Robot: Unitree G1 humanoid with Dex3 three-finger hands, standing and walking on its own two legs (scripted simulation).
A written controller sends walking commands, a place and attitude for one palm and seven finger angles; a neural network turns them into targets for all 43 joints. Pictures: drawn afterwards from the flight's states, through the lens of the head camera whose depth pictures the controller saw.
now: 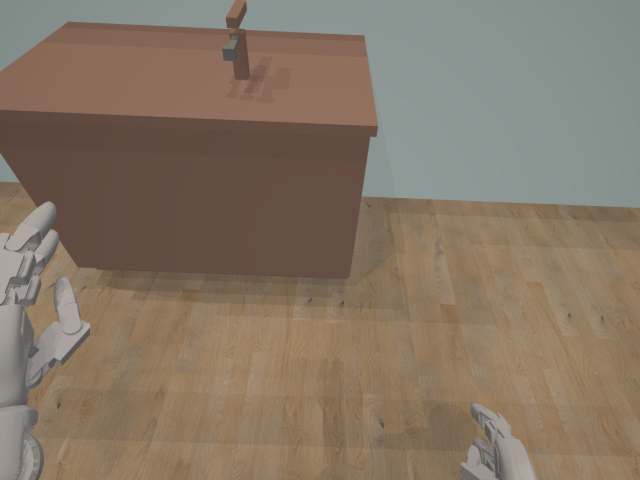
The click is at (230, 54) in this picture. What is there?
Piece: tap's lever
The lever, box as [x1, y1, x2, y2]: [222, 45, 236, 60]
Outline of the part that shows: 224,45 222,48 224,60 235,60 235,45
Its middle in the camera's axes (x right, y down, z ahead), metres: -0.22 -0.45 +0.93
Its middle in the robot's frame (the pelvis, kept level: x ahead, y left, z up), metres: +1.00 +0.29 +0.09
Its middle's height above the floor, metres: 0.87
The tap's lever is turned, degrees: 0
